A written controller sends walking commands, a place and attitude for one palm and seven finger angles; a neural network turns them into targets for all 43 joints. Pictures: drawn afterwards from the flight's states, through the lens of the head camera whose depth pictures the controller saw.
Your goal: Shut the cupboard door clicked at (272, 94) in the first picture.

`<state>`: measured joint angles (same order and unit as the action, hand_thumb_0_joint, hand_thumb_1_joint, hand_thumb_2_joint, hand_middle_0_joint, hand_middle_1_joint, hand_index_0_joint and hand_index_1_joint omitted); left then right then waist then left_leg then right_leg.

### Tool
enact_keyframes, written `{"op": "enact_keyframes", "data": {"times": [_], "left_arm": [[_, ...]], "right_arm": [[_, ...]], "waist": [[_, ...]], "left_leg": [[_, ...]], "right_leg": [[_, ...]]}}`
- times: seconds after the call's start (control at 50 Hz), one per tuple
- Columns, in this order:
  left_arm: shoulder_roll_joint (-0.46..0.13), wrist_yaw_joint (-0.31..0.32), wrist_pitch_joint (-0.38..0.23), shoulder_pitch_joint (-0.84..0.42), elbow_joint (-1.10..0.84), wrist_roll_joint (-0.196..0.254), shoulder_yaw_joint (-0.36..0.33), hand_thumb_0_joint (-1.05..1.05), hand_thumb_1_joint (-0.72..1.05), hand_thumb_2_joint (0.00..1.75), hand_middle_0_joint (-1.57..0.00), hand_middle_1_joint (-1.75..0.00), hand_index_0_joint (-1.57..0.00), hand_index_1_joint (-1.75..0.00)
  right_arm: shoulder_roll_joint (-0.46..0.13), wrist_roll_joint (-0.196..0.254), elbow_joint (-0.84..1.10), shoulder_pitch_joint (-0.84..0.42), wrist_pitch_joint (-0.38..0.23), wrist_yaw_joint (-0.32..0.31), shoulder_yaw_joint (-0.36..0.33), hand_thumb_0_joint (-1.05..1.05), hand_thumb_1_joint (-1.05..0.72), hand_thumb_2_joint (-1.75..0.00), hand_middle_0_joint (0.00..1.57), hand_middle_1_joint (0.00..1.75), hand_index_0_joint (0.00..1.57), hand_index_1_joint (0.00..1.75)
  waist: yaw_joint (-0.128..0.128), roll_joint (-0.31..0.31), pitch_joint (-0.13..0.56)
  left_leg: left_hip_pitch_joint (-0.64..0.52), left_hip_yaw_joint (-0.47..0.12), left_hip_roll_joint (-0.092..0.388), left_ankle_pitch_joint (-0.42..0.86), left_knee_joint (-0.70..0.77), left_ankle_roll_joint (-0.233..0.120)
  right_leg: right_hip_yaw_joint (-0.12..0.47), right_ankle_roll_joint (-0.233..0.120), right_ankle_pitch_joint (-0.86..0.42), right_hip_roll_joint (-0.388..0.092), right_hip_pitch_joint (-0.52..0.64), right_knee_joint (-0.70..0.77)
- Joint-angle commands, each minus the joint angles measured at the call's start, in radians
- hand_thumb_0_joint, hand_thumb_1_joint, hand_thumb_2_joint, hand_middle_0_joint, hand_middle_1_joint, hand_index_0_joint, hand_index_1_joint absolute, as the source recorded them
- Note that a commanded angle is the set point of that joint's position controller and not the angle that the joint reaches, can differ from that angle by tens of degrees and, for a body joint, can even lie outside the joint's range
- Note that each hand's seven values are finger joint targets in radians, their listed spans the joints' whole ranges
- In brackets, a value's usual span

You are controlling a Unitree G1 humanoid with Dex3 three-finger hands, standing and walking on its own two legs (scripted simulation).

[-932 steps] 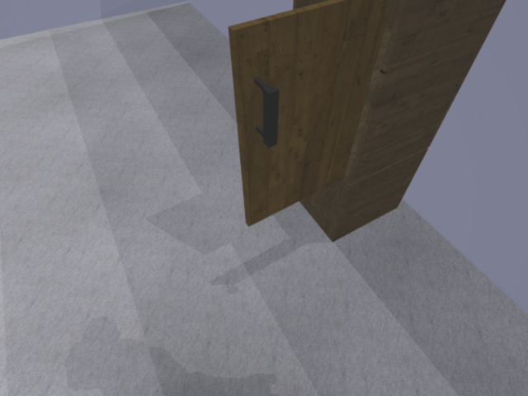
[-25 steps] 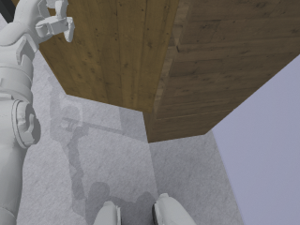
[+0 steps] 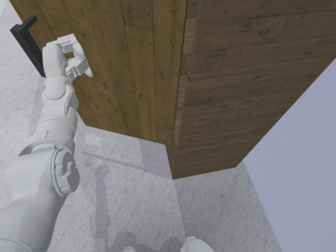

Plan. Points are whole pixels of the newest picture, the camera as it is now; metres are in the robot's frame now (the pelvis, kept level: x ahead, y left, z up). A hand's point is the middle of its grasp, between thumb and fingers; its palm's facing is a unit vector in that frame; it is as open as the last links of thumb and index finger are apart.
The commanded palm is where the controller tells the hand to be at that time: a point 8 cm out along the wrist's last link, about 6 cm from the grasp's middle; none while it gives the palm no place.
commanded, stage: pull the fist back off the door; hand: left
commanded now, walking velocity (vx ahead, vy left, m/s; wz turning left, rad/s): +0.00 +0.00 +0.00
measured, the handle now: (39, 48) +0.61 +0.24 +0.12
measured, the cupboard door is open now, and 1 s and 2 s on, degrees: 64 64 64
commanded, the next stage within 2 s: draw the hand back to the body in 0.38 s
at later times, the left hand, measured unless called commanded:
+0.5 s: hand (88, 83) +0.47 +0.11 +0.13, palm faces +0.10 -0.99 +0.00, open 3.1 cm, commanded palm +0.43 +0.17 +0.13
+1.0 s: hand (38, 130) +0.34 +0.17 +0.17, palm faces +0.10 -0.99 -0.02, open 3.1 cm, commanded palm +0.30 +0.22 +0.17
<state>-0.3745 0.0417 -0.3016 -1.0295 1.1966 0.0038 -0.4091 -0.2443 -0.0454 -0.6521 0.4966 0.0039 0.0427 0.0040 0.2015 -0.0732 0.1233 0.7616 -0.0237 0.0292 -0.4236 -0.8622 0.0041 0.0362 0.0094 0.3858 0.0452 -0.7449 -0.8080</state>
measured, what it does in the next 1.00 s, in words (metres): stands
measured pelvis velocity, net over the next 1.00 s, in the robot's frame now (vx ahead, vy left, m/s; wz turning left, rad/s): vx -0.01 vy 0.00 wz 0.04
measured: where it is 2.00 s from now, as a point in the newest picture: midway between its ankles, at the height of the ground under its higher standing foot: outside the picture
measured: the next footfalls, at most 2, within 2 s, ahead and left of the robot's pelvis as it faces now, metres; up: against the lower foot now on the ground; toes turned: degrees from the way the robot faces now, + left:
none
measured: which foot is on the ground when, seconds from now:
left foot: down 0.00-1.00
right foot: down 0.00-1.00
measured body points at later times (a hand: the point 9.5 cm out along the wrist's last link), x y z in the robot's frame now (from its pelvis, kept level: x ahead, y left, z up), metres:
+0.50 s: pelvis -0.01 +0.00 +0.01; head +0.05 +0.00 +0.45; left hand +0.46 +0.17 +0.13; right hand +0.09 -0.25 -0.11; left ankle -0.01 +0.12 -0.70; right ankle -0.01 -0.13 -0.70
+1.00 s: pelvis -0.01 +0.00 +0.03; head -0.01 -0.03 +0.48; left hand +0.33 +0.23 +0.17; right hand +0.15 -0.25 -0.07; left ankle -0.01 +0.12 -0.70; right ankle -0.01 -0.13 -0.70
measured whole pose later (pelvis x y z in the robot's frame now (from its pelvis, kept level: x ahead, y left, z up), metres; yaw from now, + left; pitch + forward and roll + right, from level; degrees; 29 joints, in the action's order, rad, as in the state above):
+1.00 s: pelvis -0.01 +0.00 +0.03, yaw +2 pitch +3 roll +0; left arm -0.22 -0.09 -0.07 -0.28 0.34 0.20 -0.18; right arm -0.26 0.06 -0.61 0.25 -0.02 -0.07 0.01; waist 0.01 -0.06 0.08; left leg 0.36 -0.03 0.00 -0.34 -0.65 0.00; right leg 0.02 0.01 0.34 0.01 -0.35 -0.64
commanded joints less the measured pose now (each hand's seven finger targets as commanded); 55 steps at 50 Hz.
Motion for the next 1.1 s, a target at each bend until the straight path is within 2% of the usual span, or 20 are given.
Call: {"op": "enact_keyframes", "data": {"times": [0.0,0.02,0.06,0.14,0.18,0.24,0.28,0.34,0.42,0.48,0.58,0.64,0.74,0.82,0.84,0.86,0.98,1.0,1.04,1.08], "left_arm": [[-0.157,-0.027,-0.072,-0.279,-0.162,0.014,0.052,0.00,0.90,0.90,-1.30,-1.50,-1.30,-1.50],[-0.152,-0.039,-0.056,-0.269,-0.167,0.028,0.051,0.00,0.90,0.90,-1.30,-1.50,-1.30,-1.50],[-0.111,-0.064,-0.038,-0.253,-0.236,0.060,0.074,0.00,0.90,0.90,-1.30,-1.50,-1.30,-1.50],[0.021,-0.062,-0.070,-0.327,-0.507,0.114,0.191,0.00,0.90,0.90,-1.30,-1.50,-1.30,-1.50],[0.049,-0.035,-0.094,-0.355,-0.584,0.121,0.216,0.00,0.90,0.90,-1.30,-1.50,-1.30,-1.50],[0.018,0.009,-0.096,-0.316,-0.593,0.093,0.200,0.00,0.90,0.90,-1.30,-1.50,-1.30,-1.50],[0.054,0.029,-0.076,-0.286,-0.529,0.068,0.227,0.00,0.90,0.90,-1.30,-1.50,-1.30,-1.50],[-0.021,0.054,-0.048,-0.322,-0.436,0.039,0.178,0.00,0.90,0.90,-1.30,-1.50,-1.30,-1.50],[-0.038,0.049,-0.037,-0.301,-0.367,0.059,0.134,0.00,0.90,0.90,-1.30,-1.50,-1.30,-1.50],[-0.004,0.023,-0.057,-0.303,-0.349,0.065,0.163,0.00,0.90,0.90,-1.30,-1.50,-1.30,-1.50],[-0.027,-0.042,-0.061,-0.042,-0.514,0.096,0.133,0.00,0.90,0.90,-1.30,-1.50,-1.30,-1.50],[-0.022,-0.075,-0.016,0.125,-0.665,0.131,0.136,0.00,0.90,0.90,-1.30,-1.50,-1.30,-1.50],[0.003,-0.088,0.046,0.183,-0.966,0.171,0.185,0.00,0.90,0.90,-1.30,-1.50,-1.30,-1.50],[0.001,-0.091,0.089,0.243,-1.052,0.171,0.198,0.00,0.90,0.90,-1.30,-1.50,-1.30,-1.50],[-0.033,-0.093,0.101,0.271,-1.060,0.170,0.175,0.00,0.90,0.90,-1.30,-1.50,-1.30,-1.50],[-0.019,-0.104,0.118,0.305,-1.066,0.177,0.184,0.00,0.90,0.90,-1.30,-1.50,-1.30,-1.50],[-0.011,-0.173,0.228,0.468,-1.134,0.227,0.176,0.00,0.90,0.90,-1.16,-1.35,-1.16,-1.35],[-0.064,-0.098,0.184,0.501,-1.233,0.126,0.229,0.00,0.90,0.90,-1.13,-1.32,-1.13,-1.32],[-0.019,-0.049,0.194,0.636,-1.216,0.117,0.238,0.00,0.90,0.90,-1.08,-1.26,-1.08,-1.26],[-0.043,-0.025,0.200,0.650,-1.274,0.103,0.221,0.00,0.90,0.90,-1.02,-1.20,-1.02,-1.20]], "right_arm": [[-0.163,0.014,0.062,0.118,-0.008,-0.001,-0.066,0.00,-0.90,-0.90,0.20,0.30,0.20,0.30],[-0.167,0.018,0.063,0.118,-0.003,-0.003,-0.071,0.00,-0.90,-0.90,0.20,0.30,0.20,0.30],[-0.163,0.033,0.077,0.095,0.001,-0.009,-0.076,0.00,-0.90,-0.90,0.20,0.30,0.20,0.30],[-0.144,0.045,0.089,0.040,-0.012,-0.022,-0.079,0.00,-0.90,-0.90,0.20,0.30,0.20,0.30],[-0.139,0.045,0.074,0.013,-0.026,-0.026,-0.079,0.00,-0.90,-0.90,0.20,0.30,0.20,0.30],[-0.142,0.044,0.055,-0.002,-0.033,-0.034,-0.080,0.00,-0.90,-0.90,0.20,0.30,0.20,0.30],[-0.133,0.045,0.047,-0.029,-0.035,-0.034,-0.071,0.00,-0.90,-0.90,0.20,0.30,0.20,0.30],[-0.142,0.042,0.036,-0.038,-0.026,-0.042,-0.063,0.00,-0.90,-0.90,0.20,0.30,0.20,0.30],[-0.137,0.042,0.060,-0.069,-0.026,-0.049,-0.053,0.00,-0.90,-0.90,0.20,0.30,0.20,0.30],[-0.133,0.042,0.066,-0.068,-0.028,-0.046,-0.053,0.00,-0.90,-0.90,0.20,0.30,0.20,0.30],[-0.134,0.056,0.123,-0.085,-0.025,-0.041,-0.059,0.00,-0.90,-0.90,0.20,0.30,0.20,0.30],[-0.131,0.073,0.157,-0.112,-0.022,-0.047,-0.062,0.00,-0.90,-0.90,0.20,0.30,0.20,0.30],[-0.117,0.092,0.181,-0.189,-0.039,-0.072,-0.054,0.00,-0.90,-0.90,0.20,0.30,0.20,0.30],[-0.110,0.096,0.175,-0.251,-0.063,-0.091,-0.038,0.00,-0.90,-0.90,0.20,0.30,0.20,0.30],[-0.115,0.095,0.174,-0.258,-0.064,-0.101,-0.039,0.00,-0.90,-0.90,0.20,0.30,0.20,0.30],[-0.110,0.099,0.178,-0.283,-0.068,-0.104,-0.033,0.00,-0.90,-0.90,0.20,0.30,0.20,0.30],[-0.107,0.113,0.206,-0.365,-0.086,-0.120,-0.012,0.00,-0.90,-0.90,0.20,0.30,0.20,0.30],[-0.086,0.100,0.219,-0.383,-0.082,-0.129,-0.011,0.00,-0.90,-0.90,0.20,0.30,0.20,0.30],[-0.086,0.095,0.218,-0.395,-0.072,-0.136,-0.004,0.00,-0.90,-0.90,0.20,0.30,0.20,0.30],[-0.084,0.092,0.214,-0.405,-0.061,-0.139,0.002,0.00,-0.90,-0.90,0.20,0.30,0.20,0.30]], "waist": [[-0.034,0.094,0.344],[-0.037,0.124,0.337],[-0.055,0.065,0.361],[-0.045,-0.037,0.417],[-0.039,-0.037,0.416],[-0.056,-0.026,0.398],[-0.054,-0.006,0.336],[-0.053,0.054,0.274],[-0.078,0.094,0.331],[-0.069,0.080,0.344],[-0.143,0.064,0.448],[-0.170,0.099,0.419],[-0.166,0.090,0.287],[-0.171,0.044,0.195],[-0.173,0.075,0.189],[-0.183,0.047,0.178],[-0.213,0.087,0.134],[-0.198,0.088,0.076],[-0.204,0.123,0.033],[-0.203,0.107,0.022]], "left_leg": [[-0.214,0.034,-0.035,0.351,0.082,-0.033],[-0.209,0.036,-0.036,0.343,0.094,-0.034],[-0.266,0.040,-0.040,0.369,0.104,-0.032],[-0.429,0.021,-0.033,0.449,0.094,-0.026],[-0.469,0.008,-0.029,0.447,0.093,-0.023],[-0.459,0.001,-0.031,0.437,0.098,-0.019],[-0.425,0.003,-0.034,0.401,0.110,-0.018],[-0.353,0.002,-0.042,0.311,0.133,-0.022],[-0.322,0.018,-0.050,0.311,0.133,-0.023],[-0.338,0.020,-0.046,0.336,0.123,-0.020],[-0.393,0.033,-0.042,0.458,0.136,-0.022],[-0.395,0.045,-0.041,0.470,0.165,-0.029],[-0.425,0.050,-0.043,0.392,0.223,-0.041],[-0.447,0.040,-0.049,0.281,0.266,-0.042],[-0.451,0.038,-0.049,0.267,0.273,-0.044],[-0.458,0.040,-0.051,0.252,0.286,-0.043],[-0.489,0.032,-0.052,0.227,0.328,-0.036],[-0.517,0.035,-0.063,0.239,0.357,-0.041],[-0.522,0.026,-0.056,0.231,0.378,-0.041],[-0.555,0.024,-0.052,0.240,0.401,-0.039]], "right_leg": [[-0.063,-0.019,-0.438,0.016,0.255,0.092],[-0.064,-0.017,-0.444,0.014,0.275,0.099],[-0.064,-0.023,-0.459,0.013,0.291,0.105],[-0.073,-0.026,-0.458,0.016,0.259,0.110],[-0.077,-0.024,-0.441,0.018,0.236,0.111],[-0.081,-0.027,-0.425,0.013,0.236,0.095],[-0.083,-0.026,-0.403,0.007,0.214,0.098],[-0.076,-0.026,-0.351,-0.001,0.226,0.107],[-0.063,-0.026,-0.386,-0.007,0.291,0.103],[-0.063,-0.025,-0.403,-0.008,0.279,0.096],[-0.061,-0.033,-0.518,-0.005,0.401,0.093],[-0.065,-0.030,-0.556,-0.004,0.474,0.119],[-0.068,-0.021,-0.503,-0.008,0.492,0.182],[-0.066,-0.023,-0.363,-0.010,0.452,0.227],[-0.066,-0.021,-0.338,-0.012,0.466,0.238],[-0.062,-0.023,-0.320,-0.016,0.464,0.246],[-0.072,-0.025,-0.276,-0.025,0.493,0.279],[-0.040,-0.019,-0.263,-0.044,0.489,0.330],[-0.053,-0.017,-0.236,-0.045,0.496,0.346],[-0.055,-0.017,-0.240,-0.044,0.517,0.363]]}}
